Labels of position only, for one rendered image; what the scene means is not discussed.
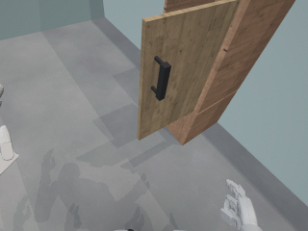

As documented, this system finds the robot right hand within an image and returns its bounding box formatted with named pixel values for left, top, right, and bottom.
left=220, top=179, right=259, bottom=230

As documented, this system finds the cupboard door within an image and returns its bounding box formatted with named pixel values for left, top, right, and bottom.
left=137, top=0, right=242, bottom=141

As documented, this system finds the handle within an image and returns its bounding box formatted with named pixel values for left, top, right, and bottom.
left=151, top=56, right=171, bottom=101

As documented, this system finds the robot left hand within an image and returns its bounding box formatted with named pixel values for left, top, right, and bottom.
left=0, top=84, right=19, bottom=175

